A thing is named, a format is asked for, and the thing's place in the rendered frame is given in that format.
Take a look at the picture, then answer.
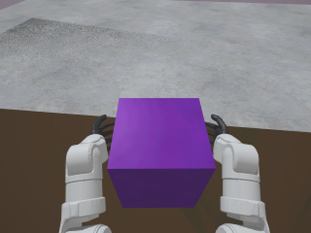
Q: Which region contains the robot right forearm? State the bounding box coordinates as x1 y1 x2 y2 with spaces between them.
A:
213 134 270 233

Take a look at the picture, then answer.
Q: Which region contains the right robot hand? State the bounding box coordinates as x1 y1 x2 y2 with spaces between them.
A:
205 114 229 152

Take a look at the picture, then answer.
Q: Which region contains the robot left forearm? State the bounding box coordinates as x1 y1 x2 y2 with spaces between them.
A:
59 134 109 233

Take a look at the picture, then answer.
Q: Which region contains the left robot hand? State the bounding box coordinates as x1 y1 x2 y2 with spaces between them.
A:
90 115 115 151

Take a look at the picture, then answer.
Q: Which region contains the right robot upper arm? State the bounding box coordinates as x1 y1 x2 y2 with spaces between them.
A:
216 223 265 233

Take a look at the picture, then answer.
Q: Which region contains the left robot upper arm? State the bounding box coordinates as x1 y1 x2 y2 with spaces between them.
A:
64 223 112 233

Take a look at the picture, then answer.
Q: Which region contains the carton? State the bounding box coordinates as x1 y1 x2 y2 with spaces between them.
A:
107 98 216 208

